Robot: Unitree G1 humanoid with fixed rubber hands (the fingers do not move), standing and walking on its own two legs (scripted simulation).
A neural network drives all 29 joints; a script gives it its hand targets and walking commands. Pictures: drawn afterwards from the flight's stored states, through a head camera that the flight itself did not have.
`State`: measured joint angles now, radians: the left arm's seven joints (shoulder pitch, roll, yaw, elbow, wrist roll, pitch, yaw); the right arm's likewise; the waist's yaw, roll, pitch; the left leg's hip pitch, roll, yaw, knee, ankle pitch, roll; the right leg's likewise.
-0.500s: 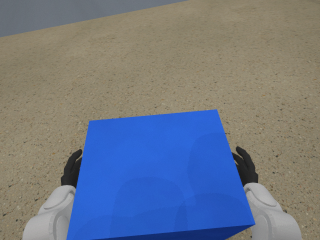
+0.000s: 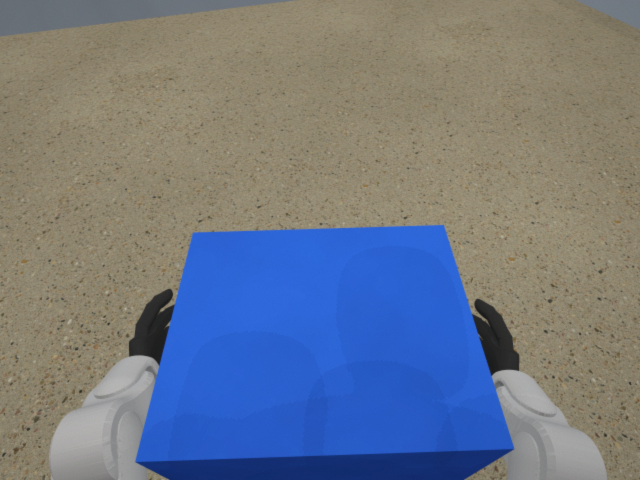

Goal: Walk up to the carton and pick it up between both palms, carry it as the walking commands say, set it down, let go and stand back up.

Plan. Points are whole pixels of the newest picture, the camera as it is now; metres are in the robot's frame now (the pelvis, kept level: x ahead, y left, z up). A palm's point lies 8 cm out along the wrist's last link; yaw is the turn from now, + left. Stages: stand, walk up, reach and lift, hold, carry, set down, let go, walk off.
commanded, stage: carry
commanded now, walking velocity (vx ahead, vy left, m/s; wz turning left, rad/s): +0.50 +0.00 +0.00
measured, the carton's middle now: (323, 378) +0.24 +0.00 +0.01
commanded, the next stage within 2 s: none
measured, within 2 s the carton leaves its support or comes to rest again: neither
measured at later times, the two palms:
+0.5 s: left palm (228, 149) +0.59 +0.14 +0.09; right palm (453, 164) +0.55 -0.22 +0.08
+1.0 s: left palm (251, 67) +0.85 +0.12 +0.10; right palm (432, 79) +0.80 -0.24 +0.10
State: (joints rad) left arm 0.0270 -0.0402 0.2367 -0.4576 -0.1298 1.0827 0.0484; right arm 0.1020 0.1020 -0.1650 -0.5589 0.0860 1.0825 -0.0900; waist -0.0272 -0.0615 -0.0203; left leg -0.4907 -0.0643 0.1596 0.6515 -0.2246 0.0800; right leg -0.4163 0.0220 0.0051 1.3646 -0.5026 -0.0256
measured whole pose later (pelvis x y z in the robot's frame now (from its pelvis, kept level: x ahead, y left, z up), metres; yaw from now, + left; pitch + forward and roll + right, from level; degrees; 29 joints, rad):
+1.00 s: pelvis +0.59 -0.04 +0.03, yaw -5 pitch +9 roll +2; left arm 0.04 -0.07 0.24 -0.48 -0.11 1.12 0.06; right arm 0.10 0.10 -0.18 -0.56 0.08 1.13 -0.08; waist -0.03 -0.01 -0.13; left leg -0.61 -0.03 0.16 0.96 -0.36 0.06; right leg -0.19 -0.04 -0.03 0.41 -0.37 -0.02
